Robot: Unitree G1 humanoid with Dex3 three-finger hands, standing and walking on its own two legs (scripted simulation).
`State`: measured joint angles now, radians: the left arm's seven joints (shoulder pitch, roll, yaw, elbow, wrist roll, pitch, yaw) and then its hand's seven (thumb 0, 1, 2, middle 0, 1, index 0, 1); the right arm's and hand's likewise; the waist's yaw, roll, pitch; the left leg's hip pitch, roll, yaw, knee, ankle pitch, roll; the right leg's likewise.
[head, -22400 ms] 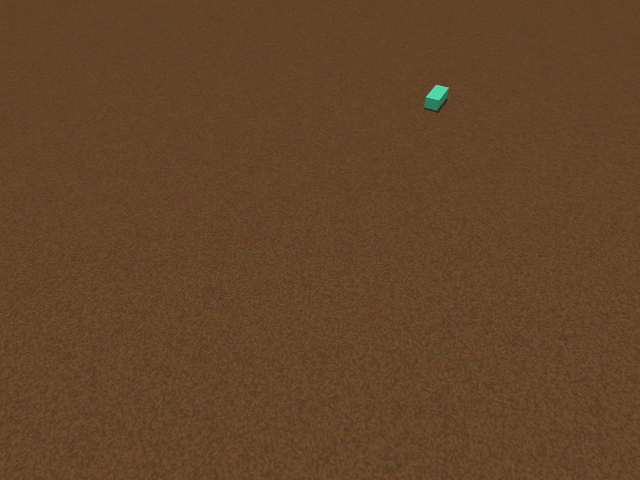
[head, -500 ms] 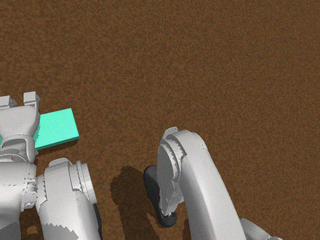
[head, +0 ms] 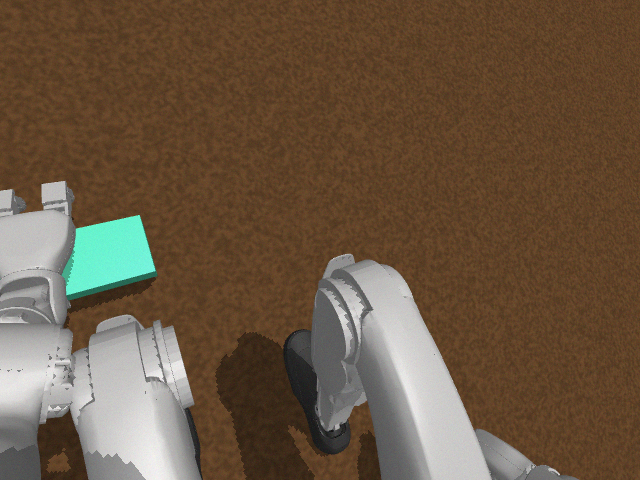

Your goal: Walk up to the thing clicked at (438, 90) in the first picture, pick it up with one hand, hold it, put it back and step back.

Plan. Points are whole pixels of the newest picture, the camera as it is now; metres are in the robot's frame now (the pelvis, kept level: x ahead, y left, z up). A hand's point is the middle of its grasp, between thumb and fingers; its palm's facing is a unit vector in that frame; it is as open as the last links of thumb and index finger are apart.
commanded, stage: rest palm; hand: left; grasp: from above
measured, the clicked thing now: (81, 263) +0.41 +0.22 -0.28
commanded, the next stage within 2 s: none
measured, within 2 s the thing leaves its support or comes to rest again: neither
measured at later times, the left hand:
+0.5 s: hand (49, 266) +0.40 +0.25 -0.24, palm faces -0.42 -0.07 -0.91, open 14.5 cm
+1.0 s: hand (49, 268) +0.40 +0.25 -0.24, palm faces -0.44 -0.07 -0.89, open 14.4 cm
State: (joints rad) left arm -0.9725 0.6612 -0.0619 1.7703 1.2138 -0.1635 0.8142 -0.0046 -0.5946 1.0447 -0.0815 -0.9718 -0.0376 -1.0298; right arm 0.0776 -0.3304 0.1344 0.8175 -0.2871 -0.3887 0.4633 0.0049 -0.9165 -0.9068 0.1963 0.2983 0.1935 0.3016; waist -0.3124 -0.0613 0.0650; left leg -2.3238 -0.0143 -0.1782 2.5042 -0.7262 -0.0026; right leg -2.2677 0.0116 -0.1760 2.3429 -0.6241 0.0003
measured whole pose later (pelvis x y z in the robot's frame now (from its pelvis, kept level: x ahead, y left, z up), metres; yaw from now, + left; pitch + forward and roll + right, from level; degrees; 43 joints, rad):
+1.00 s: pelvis +0.00 +0.00 +0.00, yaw +0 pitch +30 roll -11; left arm -0.95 0.67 -0.07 1.76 1.19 -0.19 0.80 0.00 -0.57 1.02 -0.07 -0.99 -0.04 -1.03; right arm 0.08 -0.34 0.15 0.82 -0.29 -0.38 0.45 0.01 -0.91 -0.90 0.20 0.30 0.19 0.30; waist -0.31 -0.06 0.08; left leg -2.31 -0.01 -0.18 2.50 -0.73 -0.01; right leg -2.26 0.02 -0.18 2.34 -0.62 0.00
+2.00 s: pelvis +0.00 +0.00 +0.00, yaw +0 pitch +30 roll -11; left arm -0.95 0.68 -0.07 1.76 1.18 -0.19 0.80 0.00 -0.54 0.99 -0.06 -1.00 -0.05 -1.02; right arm 0.08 -0.34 0.16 0.81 -0.29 -0.39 0.45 0.00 -0.91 -0.90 0.20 0.30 0.19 0.30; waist -0.31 -0.07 0.09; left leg -2.30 -0.02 -0.19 2.50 -0.73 -0.01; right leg -2.25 0.02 -0.18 2.33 -0.62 0.00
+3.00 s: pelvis +0.00 +0.00 +0.00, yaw +0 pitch +30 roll -11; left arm -0.95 0.68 -0.07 1.75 1.17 -0.20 0.77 0.00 -0.51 0.96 -0.06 -1.01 -0.06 -1.02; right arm 0.09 -0.34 0.16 0.81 -0.28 -0.38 0.44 0.00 -0.91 -0.90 0.20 0.30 0.19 0.30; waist -0.31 -0.07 0.09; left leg -2.31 -0.02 -0.19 2.50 -0.73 -0.01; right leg -2.26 0.02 -0.18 2.34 -0.62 0.00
